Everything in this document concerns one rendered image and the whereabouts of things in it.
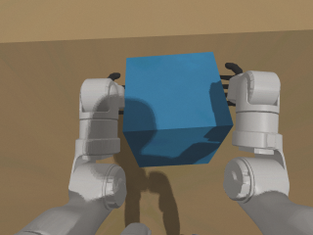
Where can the robot right forearm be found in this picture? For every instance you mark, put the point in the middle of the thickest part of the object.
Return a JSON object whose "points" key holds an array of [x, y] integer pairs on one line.
{"points": [[256, 95]]}

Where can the robot left forearm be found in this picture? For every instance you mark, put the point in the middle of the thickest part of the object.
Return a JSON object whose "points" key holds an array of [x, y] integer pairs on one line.
{"points": [[100, 100]]}

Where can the left robot hand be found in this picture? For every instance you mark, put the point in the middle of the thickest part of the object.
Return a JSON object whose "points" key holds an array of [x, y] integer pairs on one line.
{"points": [[113, 76]]}

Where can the robot right upper arm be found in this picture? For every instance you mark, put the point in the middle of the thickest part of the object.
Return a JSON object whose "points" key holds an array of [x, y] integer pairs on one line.
{"points": [[261, 187]]}

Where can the robot left upper arm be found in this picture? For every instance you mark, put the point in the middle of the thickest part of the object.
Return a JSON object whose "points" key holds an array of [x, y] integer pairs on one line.
{"points": [[94, 191]]}

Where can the left robot thigh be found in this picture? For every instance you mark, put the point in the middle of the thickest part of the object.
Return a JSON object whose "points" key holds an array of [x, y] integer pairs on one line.
{"points": [[136, 228]]}

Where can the carton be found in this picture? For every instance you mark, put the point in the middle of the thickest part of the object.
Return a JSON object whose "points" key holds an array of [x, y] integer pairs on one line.
{"points": [[175, 109]]}

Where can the right robot hand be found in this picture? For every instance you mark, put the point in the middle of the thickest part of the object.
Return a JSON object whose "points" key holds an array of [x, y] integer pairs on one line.
{"points": [[237, 70]]}

